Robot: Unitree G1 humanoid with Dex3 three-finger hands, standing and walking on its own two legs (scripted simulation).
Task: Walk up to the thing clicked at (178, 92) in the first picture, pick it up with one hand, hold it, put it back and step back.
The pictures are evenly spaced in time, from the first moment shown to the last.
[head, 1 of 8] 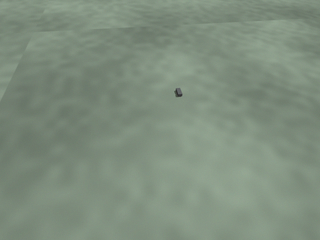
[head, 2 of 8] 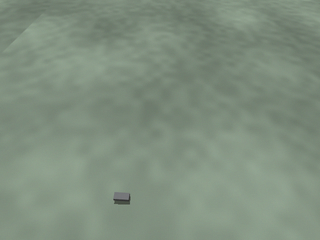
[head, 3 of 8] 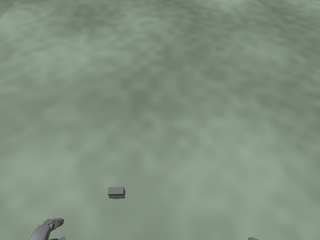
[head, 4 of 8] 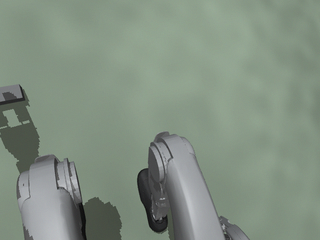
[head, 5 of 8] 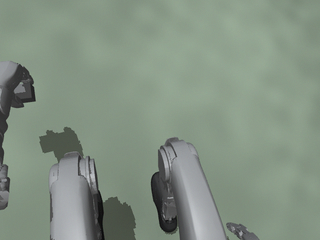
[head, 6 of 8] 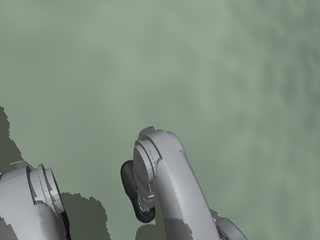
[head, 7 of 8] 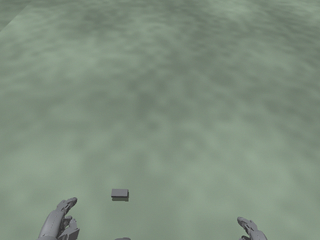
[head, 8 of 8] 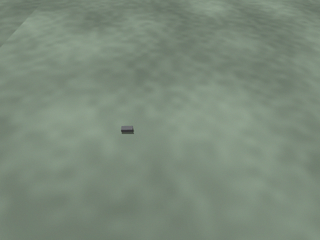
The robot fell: no
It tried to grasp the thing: yes
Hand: left
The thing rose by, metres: 0.68
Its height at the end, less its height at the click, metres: +0.00
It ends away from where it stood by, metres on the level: 0.01
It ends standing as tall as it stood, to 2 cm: yes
